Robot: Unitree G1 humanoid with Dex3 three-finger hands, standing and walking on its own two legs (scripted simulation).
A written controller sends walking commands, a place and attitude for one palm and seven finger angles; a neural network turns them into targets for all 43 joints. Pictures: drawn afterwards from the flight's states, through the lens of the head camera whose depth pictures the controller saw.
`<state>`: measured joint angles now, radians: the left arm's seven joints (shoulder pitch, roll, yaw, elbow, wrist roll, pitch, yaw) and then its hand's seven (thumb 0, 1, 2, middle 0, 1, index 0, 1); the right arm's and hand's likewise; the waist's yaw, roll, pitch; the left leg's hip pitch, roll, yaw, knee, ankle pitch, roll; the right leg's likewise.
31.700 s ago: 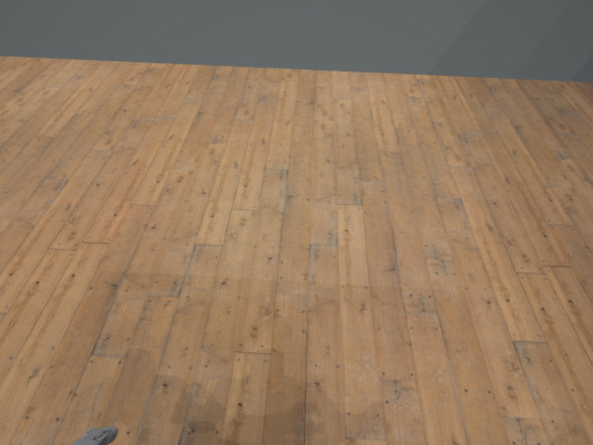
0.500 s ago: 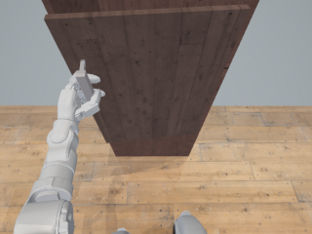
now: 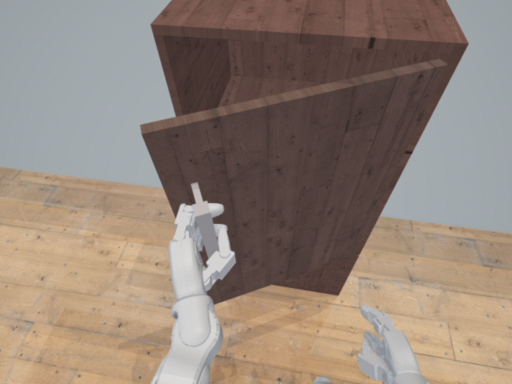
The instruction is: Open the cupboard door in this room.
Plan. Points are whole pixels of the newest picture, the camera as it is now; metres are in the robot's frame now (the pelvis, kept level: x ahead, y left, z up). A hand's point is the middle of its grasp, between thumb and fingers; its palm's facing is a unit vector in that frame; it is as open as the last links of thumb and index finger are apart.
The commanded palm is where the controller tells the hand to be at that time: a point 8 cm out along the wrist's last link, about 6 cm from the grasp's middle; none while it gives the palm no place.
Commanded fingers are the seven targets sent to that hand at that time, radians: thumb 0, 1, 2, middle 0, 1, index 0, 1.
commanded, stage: pull the door open along its arc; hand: left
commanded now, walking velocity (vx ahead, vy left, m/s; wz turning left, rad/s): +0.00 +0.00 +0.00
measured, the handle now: (205, 222) +0.34 +0.11 +0.07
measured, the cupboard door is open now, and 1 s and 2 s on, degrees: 29 36 36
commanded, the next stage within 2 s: open thumb and fingers to let go in 0.22 s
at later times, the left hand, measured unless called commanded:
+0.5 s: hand (235, 281) +0.25 +0.05 +0.07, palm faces +0.32 -0.95 -0.01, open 6.7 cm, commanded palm +0.20 +0.08 +0.06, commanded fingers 0.00 0.20 0.60 -0.35 -1.27 -0.35 -1.27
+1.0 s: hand (231, 279) +0.25 +0.06 +0.07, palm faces +0.27 -0.96 +0.00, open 14.3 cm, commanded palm +0.21 +0.09 +0.06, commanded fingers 0.00 -0.50 0.30 -0.19 -0.55 -0.19 -0.55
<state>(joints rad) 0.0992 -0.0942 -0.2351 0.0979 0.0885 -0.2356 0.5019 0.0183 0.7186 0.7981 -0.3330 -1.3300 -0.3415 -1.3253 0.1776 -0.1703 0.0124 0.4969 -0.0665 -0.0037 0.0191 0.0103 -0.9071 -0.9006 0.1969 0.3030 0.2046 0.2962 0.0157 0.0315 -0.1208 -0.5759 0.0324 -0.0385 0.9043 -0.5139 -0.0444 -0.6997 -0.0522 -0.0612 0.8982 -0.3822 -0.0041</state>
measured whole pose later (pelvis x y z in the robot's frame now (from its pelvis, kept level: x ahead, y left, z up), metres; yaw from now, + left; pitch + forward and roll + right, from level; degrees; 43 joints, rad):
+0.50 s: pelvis -0.01 -0.03 -0.01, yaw +1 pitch +9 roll +1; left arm 0.28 -0.06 -0.27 -0.08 0.05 -0.20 0.49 0.02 0.55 0.73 -0.38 -1.31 -0.38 -1.33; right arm 0.21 -0.19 0.01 0.51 -0.06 -0.05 0.00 0.01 -0.91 -0.90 0.20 0.30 0.20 0.30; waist 0.00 0.05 -0.12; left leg -0.57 0.05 -0.06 0.93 -0.52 -0.07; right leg -0.70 -0.04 -0.08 0.95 -0.41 -0.04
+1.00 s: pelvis -0.03 -0.01 -0.01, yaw +1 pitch +8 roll +1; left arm 0.16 -0.07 -0.29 0.02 0.08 -0.21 0.50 -0.01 -0.45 0.32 -0.28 -0.99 -0.27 -0.98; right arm 0.21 -0.19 0.02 0.52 -0.06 -0.06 -0.01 0.01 -0.91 -0.90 0.20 0.30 0.20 0.30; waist 0.01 0.04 -0.10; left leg -0.61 0.02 -0.05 0.96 -0.50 -0.05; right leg -0.73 -0.06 -0.06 0.95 -0.37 -0.01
